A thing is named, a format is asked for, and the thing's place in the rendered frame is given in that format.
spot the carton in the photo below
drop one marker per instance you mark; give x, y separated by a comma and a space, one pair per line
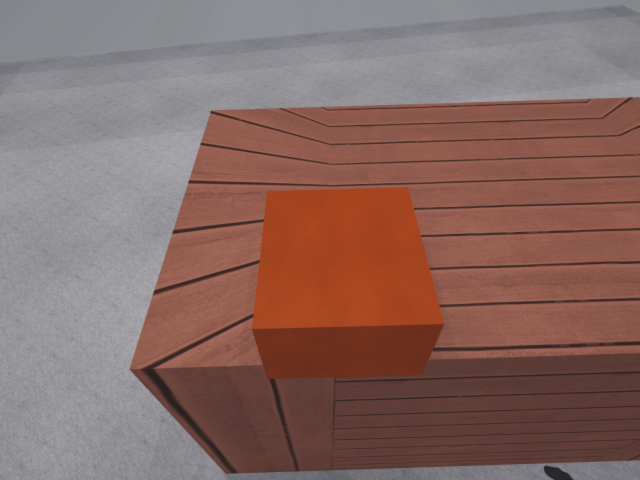
344, 287

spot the pedestal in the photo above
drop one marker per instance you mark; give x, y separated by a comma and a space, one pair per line
529, 213

